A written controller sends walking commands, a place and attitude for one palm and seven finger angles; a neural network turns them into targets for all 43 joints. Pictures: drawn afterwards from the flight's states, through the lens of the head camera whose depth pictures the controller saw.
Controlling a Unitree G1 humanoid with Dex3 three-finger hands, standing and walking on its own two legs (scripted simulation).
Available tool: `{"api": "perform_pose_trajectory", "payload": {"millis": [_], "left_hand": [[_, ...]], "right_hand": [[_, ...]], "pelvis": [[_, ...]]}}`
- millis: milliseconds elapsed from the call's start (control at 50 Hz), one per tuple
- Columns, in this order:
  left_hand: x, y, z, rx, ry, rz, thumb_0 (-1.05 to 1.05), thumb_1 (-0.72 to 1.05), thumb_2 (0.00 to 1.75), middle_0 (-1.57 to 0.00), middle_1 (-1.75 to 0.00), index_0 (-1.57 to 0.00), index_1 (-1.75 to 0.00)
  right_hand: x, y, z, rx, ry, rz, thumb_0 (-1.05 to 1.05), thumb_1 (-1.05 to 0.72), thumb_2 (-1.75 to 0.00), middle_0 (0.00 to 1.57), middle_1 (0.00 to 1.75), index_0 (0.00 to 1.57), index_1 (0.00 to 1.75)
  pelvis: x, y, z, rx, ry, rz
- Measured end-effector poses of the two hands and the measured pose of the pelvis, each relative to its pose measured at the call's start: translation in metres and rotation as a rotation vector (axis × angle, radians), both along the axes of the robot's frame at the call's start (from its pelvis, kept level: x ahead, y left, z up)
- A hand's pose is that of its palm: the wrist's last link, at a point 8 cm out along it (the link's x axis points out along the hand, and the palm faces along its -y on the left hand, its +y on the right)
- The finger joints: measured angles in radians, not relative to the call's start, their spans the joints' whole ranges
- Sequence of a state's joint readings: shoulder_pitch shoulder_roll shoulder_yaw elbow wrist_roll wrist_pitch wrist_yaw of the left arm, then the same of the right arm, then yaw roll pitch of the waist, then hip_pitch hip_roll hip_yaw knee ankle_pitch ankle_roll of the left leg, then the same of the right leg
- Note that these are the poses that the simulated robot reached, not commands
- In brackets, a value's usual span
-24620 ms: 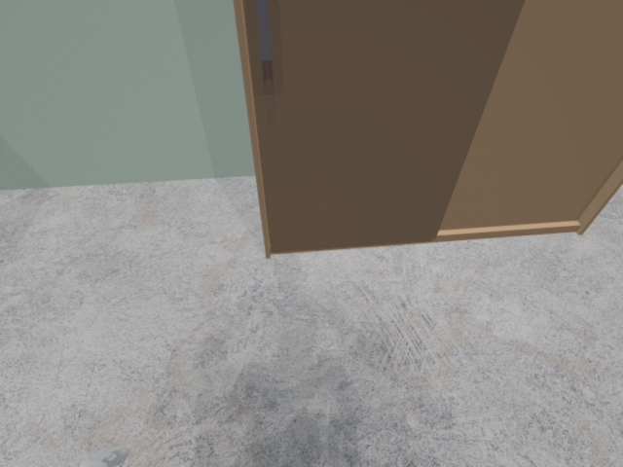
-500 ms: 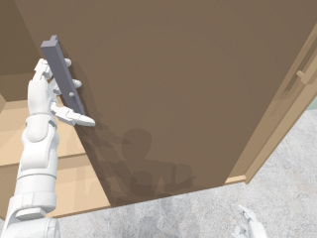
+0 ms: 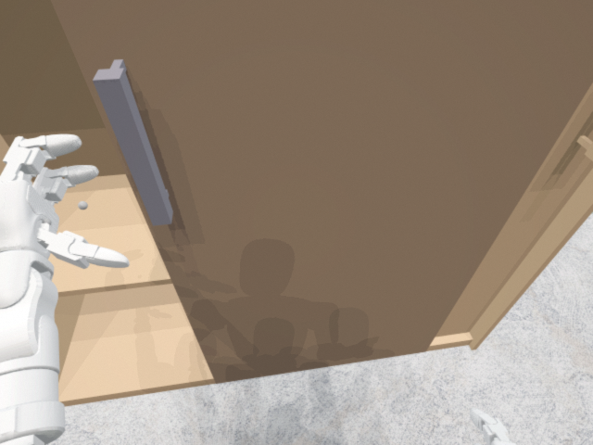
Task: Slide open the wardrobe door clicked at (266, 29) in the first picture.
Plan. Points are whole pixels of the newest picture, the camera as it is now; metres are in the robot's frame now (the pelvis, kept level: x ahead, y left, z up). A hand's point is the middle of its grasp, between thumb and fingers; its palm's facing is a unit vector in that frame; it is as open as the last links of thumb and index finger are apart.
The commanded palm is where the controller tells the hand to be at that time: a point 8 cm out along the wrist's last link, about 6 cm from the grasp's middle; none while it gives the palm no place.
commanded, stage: slip the hand off the handle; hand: left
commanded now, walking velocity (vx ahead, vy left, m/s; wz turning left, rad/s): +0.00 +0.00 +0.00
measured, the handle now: (143, 149) +0.42 +0.25 +0.20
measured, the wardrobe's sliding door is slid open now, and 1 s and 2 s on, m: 0.50 0.50 0.50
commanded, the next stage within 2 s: draw the hand back to the body in 0.44 s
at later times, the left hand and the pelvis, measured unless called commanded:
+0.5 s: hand (60, 269) +0.22 +0.26 +0.19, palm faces +0.36 -0.93 -0.09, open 14.7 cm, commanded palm +0.19 +0.30 +0.19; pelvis +0.00 +0.00 +0.00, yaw +2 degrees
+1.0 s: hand (46, 300) +0.20 +0.26 +0.18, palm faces +0.31 -0.95 -0.02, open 14.7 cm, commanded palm +0.16 +0.29 +0.19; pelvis +0.00 -0.01 +0.00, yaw +2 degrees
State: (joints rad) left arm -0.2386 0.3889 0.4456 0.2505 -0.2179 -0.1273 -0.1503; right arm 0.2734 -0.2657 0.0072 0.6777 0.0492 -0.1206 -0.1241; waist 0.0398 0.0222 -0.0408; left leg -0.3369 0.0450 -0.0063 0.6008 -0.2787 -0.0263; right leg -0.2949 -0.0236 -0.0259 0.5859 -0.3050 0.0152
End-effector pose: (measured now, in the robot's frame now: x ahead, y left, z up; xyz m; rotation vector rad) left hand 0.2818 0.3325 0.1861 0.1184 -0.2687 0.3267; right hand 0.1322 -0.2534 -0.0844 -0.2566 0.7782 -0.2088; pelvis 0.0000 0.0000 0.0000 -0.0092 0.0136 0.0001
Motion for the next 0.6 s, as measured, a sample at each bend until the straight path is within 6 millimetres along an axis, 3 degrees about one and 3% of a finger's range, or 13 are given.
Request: {"api": "perform_pose_trajectory", "payload": {"millis": [100, 300, 480, 600], "left_hand": [[-0.013, -0.007, 0.0, -0.008, -0.019, -0.004, -0.02, -0.56, 0.2, -0.26, -1.15, -0.25, -1.15], [-0.059, -0.01, 0.003, 0.011, -0.02, 0.045, -0.02, -0.55, 0.2, -0.25, -1.15, -0.25, -1.15], [-0.093, -0.03, 0.005, 0.03, -0.027, 0.022, -0.02, -0.56, 0.2, -0.25, -1.15, -0.25, -1.15], [-0.095, -0.032, 0.008, 0.007, -0.03, 0.029, -0.02, -0.56, 0.2, -0.25, -1.15, -0.26, -1.15]], "right_hand": [[0.026, 0.018, 0.012, 0.026, -0.105, 0.046, 0.01, -0.9, -0.9, 0.2, 0.3, 0.21, 0.3], [0.068, 0.054, 0.028, 0.077, -0.225, 0.174, 0.01, -0.9, -0.9, 0.2, 0.3, 0.21, 0.3], [0.075, 0.064, 0.032, 0.08, -0.245, 0.229, 0.01, -0.9, -0.9, 0.2, 0.3, 0.21, 0.3], [0.066, 0.059, 0.027, 0.076, -0.227, 0.221, 0.01, -0.9, -0.9, 0.2, 0.3, 0.21, 0.3]], "pelvis": [[0.002, 0.003, 0.0, 0.002, -0.009, -0.003], [0.005, 0.006, 0.001, 0.0, -0.039, 0.012], [0.004, 0.003, 0.001, 0.001, -0.064, 0.026], [-0.001, -0.002, 0.001, 0.001, -0.075, 0.038]]}}
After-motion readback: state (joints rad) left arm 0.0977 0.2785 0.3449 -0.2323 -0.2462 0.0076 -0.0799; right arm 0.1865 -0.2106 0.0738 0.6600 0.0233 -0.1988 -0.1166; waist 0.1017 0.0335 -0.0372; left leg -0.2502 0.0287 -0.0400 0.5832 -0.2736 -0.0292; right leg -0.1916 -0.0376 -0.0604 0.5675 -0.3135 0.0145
